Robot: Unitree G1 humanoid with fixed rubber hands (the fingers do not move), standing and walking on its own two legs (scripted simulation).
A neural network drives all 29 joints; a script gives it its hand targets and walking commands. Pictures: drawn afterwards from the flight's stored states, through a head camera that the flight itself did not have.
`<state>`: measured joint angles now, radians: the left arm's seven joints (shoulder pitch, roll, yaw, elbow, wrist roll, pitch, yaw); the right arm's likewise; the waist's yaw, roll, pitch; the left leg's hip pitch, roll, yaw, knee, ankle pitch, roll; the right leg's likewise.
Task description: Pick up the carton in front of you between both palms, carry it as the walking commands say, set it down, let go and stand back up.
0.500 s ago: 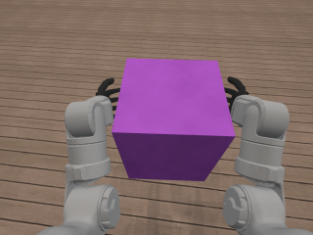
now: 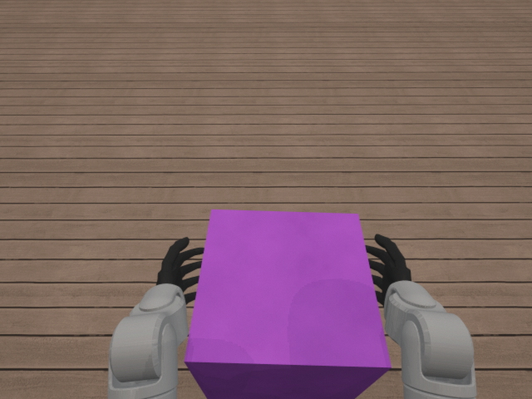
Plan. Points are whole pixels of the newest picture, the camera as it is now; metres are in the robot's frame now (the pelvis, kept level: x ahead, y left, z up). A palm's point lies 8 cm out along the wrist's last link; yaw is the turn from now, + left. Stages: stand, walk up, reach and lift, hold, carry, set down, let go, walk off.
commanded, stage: carry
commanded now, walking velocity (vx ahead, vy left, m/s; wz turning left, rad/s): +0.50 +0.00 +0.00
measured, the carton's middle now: (280, 314) +0.25 +0.00 -0.01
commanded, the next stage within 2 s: none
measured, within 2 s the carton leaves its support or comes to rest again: neither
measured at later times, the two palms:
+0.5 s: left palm (213, 144) +0.54 +0.12 +0.09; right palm (369, 136) +0.57 -0.17 +0.08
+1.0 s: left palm (217, 99) +0.71 +0.14 +0.08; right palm (351, 98) +0.71 -0.16 +0.08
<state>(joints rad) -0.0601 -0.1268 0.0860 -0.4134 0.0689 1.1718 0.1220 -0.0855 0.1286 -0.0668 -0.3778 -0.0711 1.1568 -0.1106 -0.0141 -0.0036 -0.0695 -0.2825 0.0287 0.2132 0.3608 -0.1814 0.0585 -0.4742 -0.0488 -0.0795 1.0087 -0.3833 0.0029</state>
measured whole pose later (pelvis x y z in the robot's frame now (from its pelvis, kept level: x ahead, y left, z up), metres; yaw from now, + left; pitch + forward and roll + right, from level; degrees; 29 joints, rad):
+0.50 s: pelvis +0.30 -0.05 +0.00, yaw +3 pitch +4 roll +1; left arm -0.04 -0.13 0.07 -0.44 0.06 1.21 0.12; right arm -0.07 0.13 -0.07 -0.43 -0.08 1.22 -0.11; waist 0.03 0.01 -0.11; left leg -0.53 0.08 0.10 0.86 -0.31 -0.01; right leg -0.25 -0.05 -0.23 0.37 -0.18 -0.06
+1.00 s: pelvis +0.46 -0.01 -0.01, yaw +0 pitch +5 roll +1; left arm -0.06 -0.13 0.07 -0.47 0.07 1.22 0.12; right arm -0.07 0.13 -0.07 -0.46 -0.06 1.20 -0.11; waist -0.01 -0.02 -0.12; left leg -0.39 0.05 0.24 0.52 -0.21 0.05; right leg -0.11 -0.08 -0.13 0.49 -0.41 0.05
